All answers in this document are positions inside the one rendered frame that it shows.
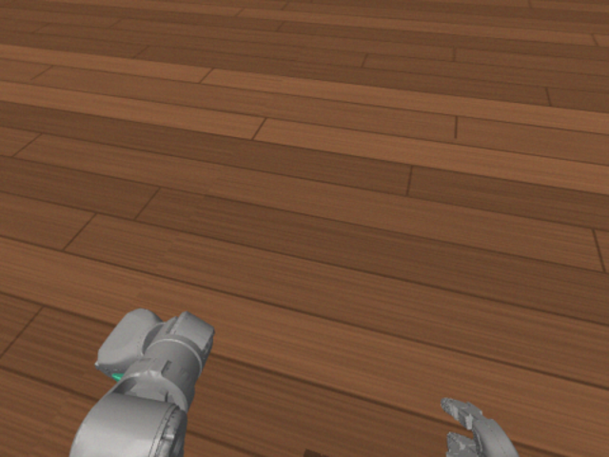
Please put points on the left robot hand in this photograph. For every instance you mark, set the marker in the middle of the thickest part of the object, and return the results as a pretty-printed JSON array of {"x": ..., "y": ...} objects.
[{"x": 119, "y": 350}]

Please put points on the left robot arm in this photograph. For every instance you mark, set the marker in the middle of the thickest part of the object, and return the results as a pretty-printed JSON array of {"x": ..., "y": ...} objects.
[{"x": 145, "y": 413}]

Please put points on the right robot hand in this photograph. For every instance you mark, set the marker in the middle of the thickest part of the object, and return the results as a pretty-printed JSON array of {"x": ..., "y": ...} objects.
[{"x": 489, "y": 438}]

